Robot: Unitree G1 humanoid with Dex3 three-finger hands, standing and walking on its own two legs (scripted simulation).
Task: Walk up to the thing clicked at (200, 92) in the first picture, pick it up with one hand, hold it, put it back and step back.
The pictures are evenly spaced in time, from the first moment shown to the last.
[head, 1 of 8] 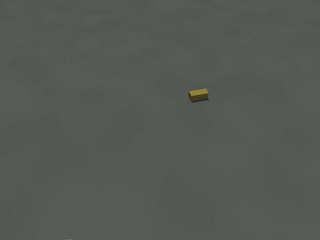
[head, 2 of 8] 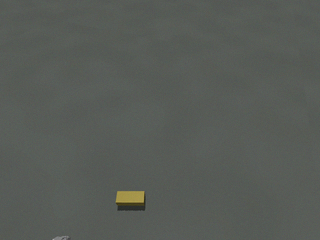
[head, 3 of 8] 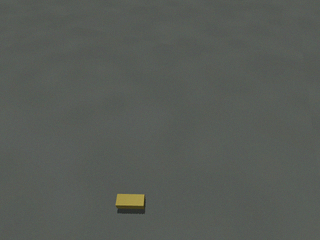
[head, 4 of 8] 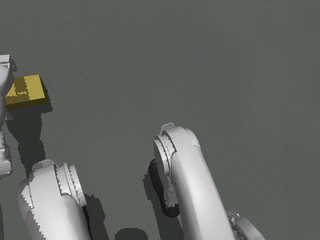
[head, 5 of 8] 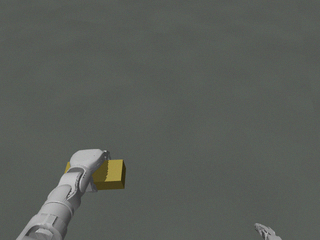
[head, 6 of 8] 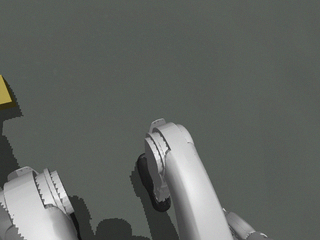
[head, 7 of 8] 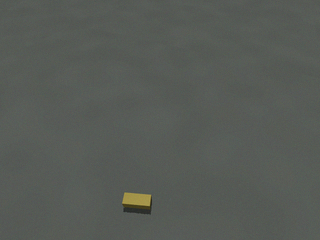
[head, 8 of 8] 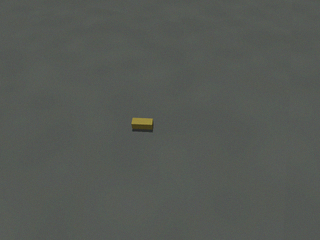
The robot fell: no
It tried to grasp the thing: yes
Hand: left
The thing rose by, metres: 0.68
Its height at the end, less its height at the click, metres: +0.00
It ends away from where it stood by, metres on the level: 0.02
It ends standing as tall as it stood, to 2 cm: yes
